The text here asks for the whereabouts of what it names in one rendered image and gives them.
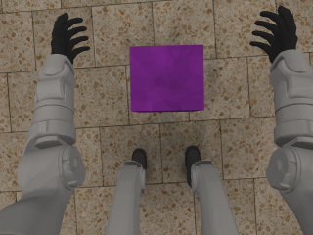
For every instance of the robot right shin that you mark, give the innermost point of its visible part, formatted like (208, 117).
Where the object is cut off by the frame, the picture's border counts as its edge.
(204, 162)

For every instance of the carton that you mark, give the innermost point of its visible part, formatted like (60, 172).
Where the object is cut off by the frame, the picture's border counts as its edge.
(166, 78)

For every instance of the left robot upper arm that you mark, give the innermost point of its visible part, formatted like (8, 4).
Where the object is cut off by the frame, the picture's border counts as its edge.
(47, 178)

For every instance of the left robot thigh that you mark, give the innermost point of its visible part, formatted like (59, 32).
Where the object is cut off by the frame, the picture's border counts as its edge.
(124, 216)

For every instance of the robot right forearm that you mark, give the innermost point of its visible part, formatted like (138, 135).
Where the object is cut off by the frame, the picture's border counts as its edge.
(292, 82)

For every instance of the left robot hand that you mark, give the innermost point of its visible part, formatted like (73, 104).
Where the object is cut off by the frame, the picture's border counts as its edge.
(61, 37)

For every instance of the right robot hand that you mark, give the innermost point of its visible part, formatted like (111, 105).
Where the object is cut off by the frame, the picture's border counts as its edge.
(284, 32)

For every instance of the right robot upper arm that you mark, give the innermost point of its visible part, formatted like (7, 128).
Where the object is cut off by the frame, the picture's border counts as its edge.
(290, 171)

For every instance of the robot left forearm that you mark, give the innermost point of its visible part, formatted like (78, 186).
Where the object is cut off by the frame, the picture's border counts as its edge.
(53, 107)

